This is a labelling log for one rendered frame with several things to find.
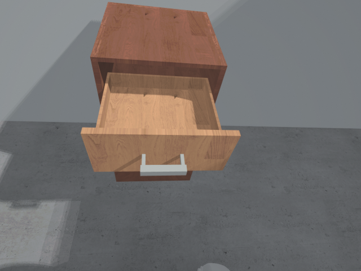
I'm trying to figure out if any drawer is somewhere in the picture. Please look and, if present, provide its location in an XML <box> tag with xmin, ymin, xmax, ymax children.
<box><xmin>81</xmin><ymin>72</ymin><xmax>241</xmax><ymax>172</ymax></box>

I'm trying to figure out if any cabinet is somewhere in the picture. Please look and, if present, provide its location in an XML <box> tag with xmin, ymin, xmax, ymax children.
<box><xmin>90</xmin><ymin>2</ymin><xmax>227</xmax><ymax>182</ymax></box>

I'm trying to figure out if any handle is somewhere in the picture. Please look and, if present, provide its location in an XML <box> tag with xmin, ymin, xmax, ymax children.
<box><xmin>140</xmin><ymin>154</ymin><xmax>187</xmax><ymax>176</ymax></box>

